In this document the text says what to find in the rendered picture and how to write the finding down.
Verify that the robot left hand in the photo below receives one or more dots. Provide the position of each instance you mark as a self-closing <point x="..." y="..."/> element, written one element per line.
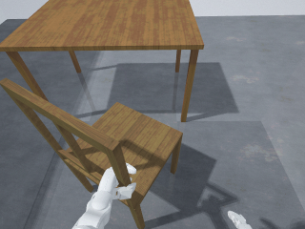
<point x="109" y="183"/>

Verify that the robot right hand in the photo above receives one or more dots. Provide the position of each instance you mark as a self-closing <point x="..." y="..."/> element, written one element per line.
<point x="238" y="220"/>

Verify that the robot left forearm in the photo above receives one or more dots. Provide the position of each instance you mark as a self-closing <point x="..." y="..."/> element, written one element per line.
<point x="97" y="213"/>

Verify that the table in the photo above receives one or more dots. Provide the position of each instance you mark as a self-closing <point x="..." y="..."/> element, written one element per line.
<point x="108" y="25"/>

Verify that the chair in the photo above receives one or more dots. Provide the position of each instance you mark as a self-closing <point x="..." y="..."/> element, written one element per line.
<point x="121" y="135"/>

